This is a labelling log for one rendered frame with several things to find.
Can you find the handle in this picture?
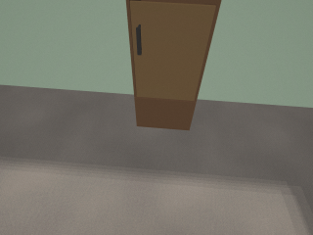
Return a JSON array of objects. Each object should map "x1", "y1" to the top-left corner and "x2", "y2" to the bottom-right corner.
[{"x1": 136, "y1": 24, "x2": 142, "y2": 56}]

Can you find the cupboard door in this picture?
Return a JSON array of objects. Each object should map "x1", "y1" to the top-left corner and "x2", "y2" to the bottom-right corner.
[{"x1": 129, "y1": 0, "x2": 216, "y2": 101}]

